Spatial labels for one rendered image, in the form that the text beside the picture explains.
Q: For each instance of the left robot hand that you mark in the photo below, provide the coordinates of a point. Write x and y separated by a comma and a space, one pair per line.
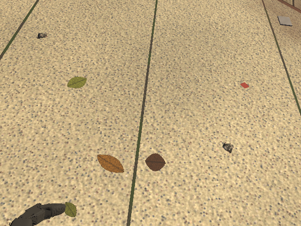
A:
37, 213

